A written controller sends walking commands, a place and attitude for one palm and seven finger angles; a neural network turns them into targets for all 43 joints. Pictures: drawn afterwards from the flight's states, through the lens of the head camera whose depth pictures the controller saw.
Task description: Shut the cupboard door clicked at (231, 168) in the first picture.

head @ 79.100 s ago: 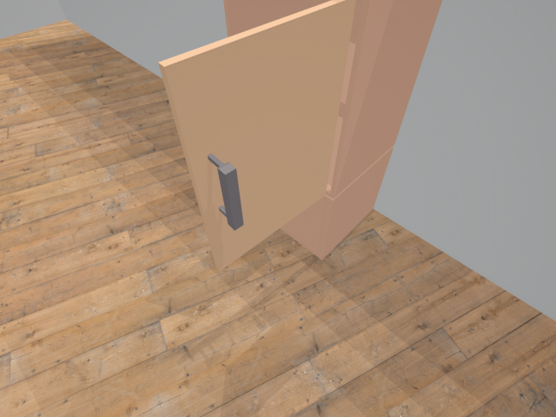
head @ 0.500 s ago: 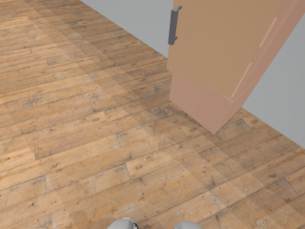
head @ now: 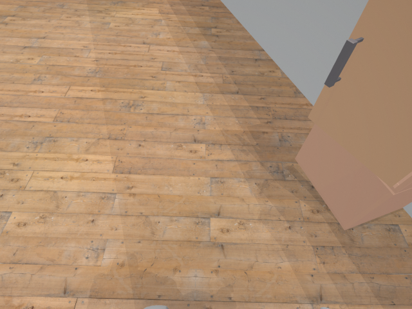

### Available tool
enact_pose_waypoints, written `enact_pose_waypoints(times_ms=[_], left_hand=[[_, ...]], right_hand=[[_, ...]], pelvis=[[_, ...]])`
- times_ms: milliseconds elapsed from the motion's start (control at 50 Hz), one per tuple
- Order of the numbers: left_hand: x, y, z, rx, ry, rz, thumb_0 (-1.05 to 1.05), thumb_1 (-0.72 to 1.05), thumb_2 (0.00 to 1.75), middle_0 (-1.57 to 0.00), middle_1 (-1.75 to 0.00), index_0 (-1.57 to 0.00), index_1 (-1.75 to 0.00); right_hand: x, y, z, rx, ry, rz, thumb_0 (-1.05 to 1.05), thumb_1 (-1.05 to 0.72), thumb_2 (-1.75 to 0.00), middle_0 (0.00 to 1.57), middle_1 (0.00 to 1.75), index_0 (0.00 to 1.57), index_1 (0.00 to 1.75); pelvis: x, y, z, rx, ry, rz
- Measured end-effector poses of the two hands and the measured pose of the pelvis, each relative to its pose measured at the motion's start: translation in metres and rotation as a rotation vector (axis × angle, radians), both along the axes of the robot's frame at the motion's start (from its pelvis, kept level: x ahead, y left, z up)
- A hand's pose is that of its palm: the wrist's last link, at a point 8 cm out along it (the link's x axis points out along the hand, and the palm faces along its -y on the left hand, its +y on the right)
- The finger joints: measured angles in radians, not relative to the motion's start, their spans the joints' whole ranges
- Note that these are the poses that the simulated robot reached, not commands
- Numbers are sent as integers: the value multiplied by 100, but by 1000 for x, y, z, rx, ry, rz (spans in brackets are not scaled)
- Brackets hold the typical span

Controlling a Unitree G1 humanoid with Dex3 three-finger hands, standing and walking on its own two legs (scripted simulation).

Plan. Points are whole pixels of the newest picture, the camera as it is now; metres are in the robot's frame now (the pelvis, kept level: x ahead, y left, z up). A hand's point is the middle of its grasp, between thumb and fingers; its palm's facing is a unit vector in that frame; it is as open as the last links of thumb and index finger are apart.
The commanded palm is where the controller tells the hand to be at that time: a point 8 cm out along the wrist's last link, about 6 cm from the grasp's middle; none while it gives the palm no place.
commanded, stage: walk to a spot facing it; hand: left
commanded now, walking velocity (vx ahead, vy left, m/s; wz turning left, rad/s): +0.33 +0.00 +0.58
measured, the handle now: (344, 62) +0.90 -0.44 -0.01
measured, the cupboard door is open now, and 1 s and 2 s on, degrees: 13 13 13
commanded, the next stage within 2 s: turn to face it in 0.70 s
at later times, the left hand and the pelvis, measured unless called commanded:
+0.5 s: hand out of the picture +0.08 +0.17 -0.14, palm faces +0.37 -0.91 -0.20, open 7.4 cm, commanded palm none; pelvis +0.13 -0.01 +0.02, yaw +20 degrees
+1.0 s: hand (81, 239) +0.27 +0.31 -0.14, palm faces +0.45 -0.87 -0.21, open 7.4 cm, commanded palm none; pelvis +0.28 +0.10 +0.02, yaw +25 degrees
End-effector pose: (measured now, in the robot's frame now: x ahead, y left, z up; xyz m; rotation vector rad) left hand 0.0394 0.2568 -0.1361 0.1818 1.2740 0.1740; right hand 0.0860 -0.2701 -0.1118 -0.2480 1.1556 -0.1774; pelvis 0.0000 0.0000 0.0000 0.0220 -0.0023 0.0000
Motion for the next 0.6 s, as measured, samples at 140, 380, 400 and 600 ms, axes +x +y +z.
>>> enact_pose_waypoints(times_ms=[140, 380, 400, 600], left_hand=[[12, 7, 18, 11, -11, 64, 1, 91, 90, -20, -30, -20, -29], [29, -25, 31, 51, -72, 239, 1, 91, 90, -20, -30, -20, -29], [26, -29, 30, 38, -51, 258, 1, 91, 90, -20, -30, -20, -29], [-1, -46, 7, -109, 98, 493, 1, 90, 90, -20, -30, -20, -30]], right_hand=[[2, 16, 1, 29, 73, 58, 1, -91, -89, 20, 30, 20, 30], [90, 9, -17, 79, 162, 171, 1, -91, -89, 20, 30, 20, 30], [105, 13, -12, 82, 143, 185, 1, -91, -89, 20, 30, 20, 30], [272, 110, 11, 67, 1, 470, 1, -92, -89, 19, 30, 19, 30]], pelvis=[[21, -5, 13, -18, 3, 72], [89, -25, 13, -16, -1, 244], [95, -23, 16, -16, 2, 260], [155, 20, 15, -31, 6, 419]])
